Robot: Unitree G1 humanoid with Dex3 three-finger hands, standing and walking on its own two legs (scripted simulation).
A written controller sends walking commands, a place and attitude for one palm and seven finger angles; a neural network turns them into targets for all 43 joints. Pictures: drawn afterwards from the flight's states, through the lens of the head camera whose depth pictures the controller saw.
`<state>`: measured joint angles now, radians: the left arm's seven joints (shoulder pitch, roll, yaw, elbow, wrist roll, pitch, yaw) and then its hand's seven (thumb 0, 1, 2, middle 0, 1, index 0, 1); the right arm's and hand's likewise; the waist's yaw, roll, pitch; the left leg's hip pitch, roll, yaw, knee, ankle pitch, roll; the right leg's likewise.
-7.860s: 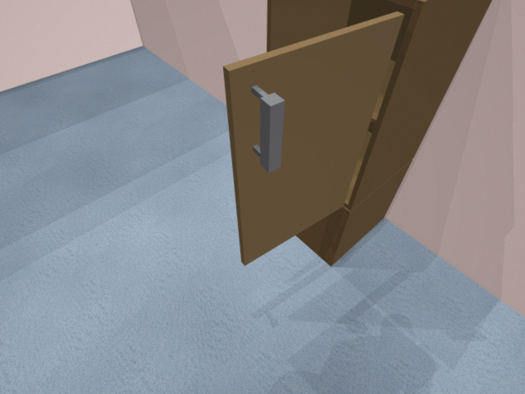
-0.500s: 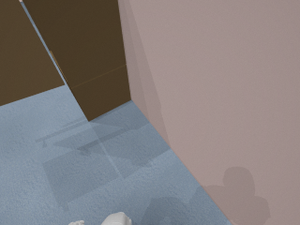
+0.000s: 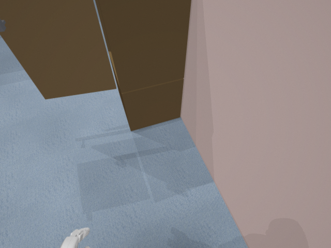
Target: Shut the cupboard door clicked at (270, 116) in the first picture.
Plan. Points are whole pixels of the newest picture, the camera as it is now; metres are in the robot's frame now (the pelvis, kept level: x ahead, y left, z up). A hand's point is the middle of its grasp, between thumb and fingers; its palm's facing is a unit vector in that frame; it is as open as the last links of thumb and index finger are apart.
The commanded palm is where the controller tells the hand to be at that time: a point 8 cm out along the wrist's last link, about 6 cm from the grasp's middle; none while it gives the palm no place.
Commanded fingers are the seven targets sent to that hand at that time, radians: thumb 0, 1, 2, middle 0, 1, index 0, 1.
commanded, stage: turn to face it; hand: left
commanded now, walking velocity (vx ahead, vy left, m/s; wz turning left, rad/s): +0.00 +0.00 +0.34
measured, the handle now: out of the picture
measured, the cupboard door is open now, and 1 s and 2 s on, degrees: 83 83 83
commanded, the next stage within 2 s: take the last steps up to it in 0.20 s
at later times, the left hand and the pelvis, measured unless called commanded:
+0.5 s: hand out of the picture +0.01 +0.22 -0.17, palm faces +0.24 -0.95 -0.22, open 7.3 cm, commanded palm none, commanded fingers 0.00 0.90 0.90 -0.20 -0.30 -0.20 -0.30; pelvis +0.03 +0.02 +0.00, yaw +11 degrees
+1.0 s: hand out of the picture +0.05 +0.21 -0.16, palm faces +0.41 -0.90 -0.17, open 7.3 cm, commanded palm none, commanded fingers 0.00 0.90 0.90 -0.20 -0.30 -0.20 -0.30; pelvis +0.15 +0.07 +0.01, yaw +19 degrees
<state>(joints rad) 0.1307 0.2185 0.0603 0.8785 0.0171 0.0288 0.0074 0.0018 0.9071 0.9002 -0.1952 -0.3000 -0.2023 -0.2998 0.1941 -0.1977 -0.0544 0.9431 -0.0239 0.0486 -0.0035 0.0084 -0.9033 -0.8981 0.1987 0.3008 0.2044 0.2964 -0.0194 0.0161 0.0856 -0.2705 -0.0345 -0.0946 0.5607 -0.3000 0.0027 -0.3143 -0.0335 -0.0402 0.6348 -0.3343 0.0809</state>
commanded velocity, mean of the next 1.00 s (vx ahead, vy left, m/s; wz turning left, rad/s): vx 0.22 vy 0.11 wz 0.19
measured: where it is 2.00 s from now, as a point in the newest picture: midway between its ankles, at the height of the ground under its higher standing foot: (125, 200)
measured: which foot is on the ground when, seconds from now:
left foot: down 0.00-0.02, up 0.04-0.34, down 0.36-0.66, up 0.68-1.00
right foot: up 0.00-0.00, down 0.02-0.36, up 0.38-0.66, down 0.68-1.00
